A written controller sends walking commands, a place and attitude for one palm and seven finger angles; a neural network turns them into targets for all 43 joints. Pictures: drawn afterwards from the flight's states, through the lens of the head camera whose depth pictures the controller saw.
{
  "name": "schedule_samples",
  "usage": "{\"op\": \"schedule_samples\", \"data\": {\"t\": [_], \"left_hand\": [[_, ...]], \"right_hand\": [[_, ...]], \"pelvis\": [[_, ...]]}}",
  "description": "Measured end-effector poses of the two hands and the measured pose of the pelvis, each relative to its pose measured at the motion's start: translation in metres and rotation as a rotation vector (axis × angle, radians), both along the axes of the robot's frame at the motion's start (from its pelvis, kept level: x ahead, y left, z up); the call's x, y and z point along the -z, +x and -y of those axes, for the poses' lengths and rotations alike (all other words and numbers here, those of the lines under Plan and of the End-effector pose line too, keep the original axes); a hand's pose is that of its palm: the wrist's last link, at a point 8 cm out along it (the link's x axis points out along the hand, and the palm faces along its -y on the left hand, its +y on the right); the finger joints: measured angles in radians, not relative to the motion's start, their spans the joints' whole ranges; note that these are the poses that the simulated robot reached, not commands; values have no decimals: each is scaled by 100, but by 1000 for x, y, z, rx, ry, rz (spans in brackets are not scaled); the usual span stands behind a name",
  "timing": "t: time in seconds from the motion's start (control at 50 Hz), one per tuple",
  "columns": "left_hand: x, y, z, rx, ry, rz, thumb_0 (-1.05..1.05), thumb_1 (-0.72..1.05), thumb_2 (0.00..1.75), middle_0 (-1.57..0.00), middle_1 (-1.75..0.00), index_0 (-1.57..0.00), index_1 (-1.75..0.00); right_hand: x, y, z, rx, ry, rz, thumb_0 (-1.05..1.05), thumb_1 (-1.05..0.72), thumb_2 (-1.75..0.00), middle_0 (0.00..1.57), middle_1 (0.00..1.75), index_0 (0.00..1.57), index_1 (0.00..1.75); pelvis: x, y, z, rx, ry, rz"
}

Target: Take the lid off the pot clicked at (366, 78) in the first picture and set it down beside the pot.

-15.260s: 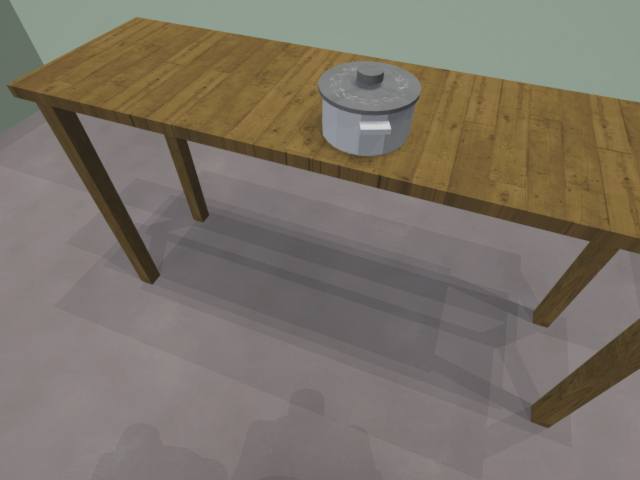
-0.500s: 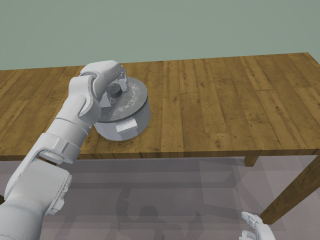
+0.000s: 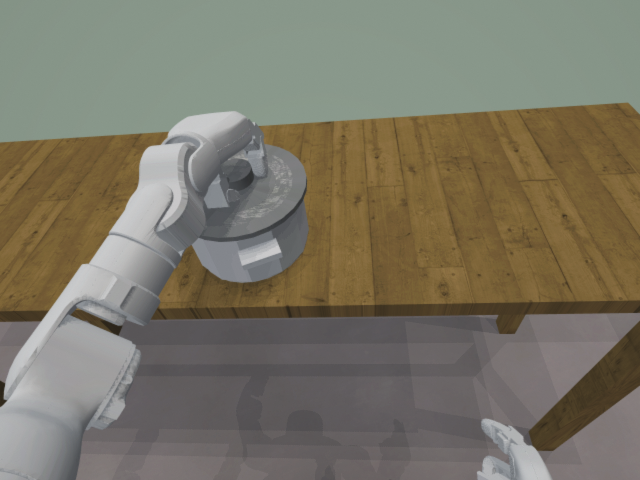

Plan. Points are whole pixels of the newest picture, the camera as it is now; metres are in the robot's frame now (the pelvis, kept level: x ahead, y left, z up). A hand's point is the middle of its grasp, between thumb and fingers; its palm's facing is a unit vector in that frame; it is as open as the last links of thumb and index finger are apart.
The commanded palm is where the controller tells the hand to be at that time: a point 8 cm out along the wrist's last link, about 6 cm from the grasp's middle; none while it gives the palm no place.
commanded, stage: lift the lid straight up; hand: left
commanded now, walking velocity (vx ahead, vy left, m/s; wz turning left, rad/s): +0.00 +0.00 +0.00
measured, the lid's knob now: (234, 174) +0.46 +0.12 +0.16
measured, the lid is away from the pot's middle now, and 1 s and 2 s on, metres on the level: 0.01 0.02 0.04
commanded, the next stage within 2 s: move the lid sideways beside the pot in 1.58 s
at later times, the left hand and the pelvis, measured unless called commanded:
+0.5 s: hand (213, 150) +0.43 +0.13 +0.22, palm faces -0.20 -0.04 -0.98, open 7.6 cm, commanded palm +0.41 +0.14 +0.31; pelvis -0.01 +0.00 +0.00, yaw +0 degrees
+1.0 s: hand (187, 120) +0.43 +0.14 +0.26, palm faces -0.14 -0.04 -0.99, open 7.6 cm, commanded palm +0.40 +0.15 +0.35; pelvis -0.01 +0.00 +0.00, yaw +0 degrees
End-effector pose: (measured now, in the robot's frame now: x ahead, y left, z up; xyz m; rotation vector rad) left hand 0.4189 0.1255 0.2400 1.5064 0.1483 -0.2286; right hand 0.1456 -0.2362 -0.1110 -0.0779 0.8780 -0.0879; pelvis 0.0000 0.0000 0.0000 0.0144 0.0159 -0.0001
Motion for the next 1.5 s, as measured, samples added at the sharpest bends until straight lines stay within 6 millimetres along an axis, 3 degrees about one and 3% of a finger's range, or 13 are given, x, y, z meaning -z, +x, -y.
{"op": "schedule_samples", "data": {"t": [0.3,0.72,1.06,1.38,1.5], "left_hand": [[-24,-2,2,-18,8,30,2,13,100,-71,-79,-75,-81],[-59,4,-2,-32,14,71,2,12,99,-71,-79,-75,-82],[-87,-5,-19,-66,25,115,2,12,99,-71,-79,-76,-82],[-119,-14,-12,-51,31,185,2,12,99,-72,-79,-76,-82],[-124,-9,-12,-77,20,179,2,12,99,-72,-79,-76,-82]], "right_hand": [[-6,12,-2,-26,-1,39,1,-91,-90,20,30,20,30],[-2,-9,6,8,-25,17,1,-91,-90,20,30,20,30],[-10,3,-5,-17,-26,60,1,-91,-90,20,30,20,30],[-9,6,-18,-45,-8,71,1,-91,-90,20,30,20,30],[-7,0,-18,-37,-11,52,1,-90,-90,20,30,20,30]], "pelvis": [[0,-6,3,-4,3,5],[-1,-7,1,3,3,4],[-1,-10,-5,-4,0,7],[0,-15,-10,-8,0,4],[-1,-16,-10,-3,2,-2]]}}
